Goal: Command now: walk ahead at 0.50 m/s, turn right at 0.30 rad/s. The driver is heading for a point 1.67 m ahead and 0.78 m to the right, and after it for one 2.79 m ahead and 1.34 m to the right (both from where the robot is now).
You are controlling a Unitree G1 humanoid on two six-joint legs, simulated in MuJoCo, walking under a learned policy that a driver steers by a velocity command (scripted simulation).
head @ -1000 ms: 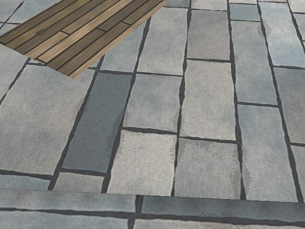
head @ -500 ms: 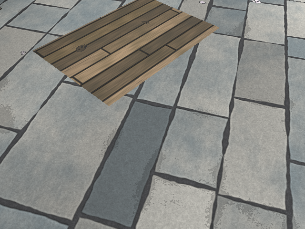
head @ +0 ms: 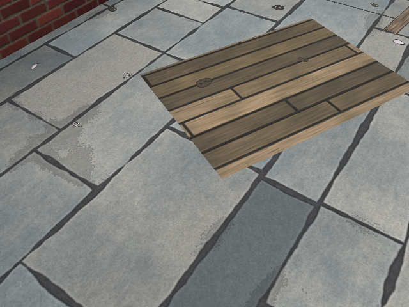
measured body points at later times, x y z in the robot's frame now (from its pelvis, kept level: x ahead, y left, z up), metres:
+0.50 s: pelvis +0.28 -0.03 -0.13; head +0.31 -0.05 +0.31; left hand +0.58 +0.11 -0.21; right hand +0.14 -0.27 -0.27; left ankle +0.10 +0.13 -0.69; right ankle +0.36 -0.11 -0.87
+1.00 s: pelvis +0.54 -0.06 -0.14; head +0.56 -0.06 +0.31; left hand +0.78 +0.11 -0.26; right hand +0.53 -0.37 -0.21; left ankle +0.64 +0.00 -0.87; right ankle +0.41 -0.14 -0.78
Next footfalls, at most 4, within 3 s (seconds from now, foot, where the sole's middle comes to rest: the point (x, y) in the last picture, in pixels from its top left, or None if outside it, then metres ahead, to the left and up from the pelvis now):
0.04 left None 0.10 0.12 -0.77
0.46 right None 0.40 -0.13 -0.91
0.86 left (244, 285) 0.67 -0.02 -0.91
1.38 right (342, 292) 0.69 -0.38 -0.91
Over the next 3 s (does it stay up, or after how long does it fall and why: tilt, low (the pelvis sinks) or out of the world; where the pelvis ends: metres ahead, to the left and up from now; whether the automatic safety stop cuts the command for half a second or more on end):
stays up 1.35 -0.74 -0.16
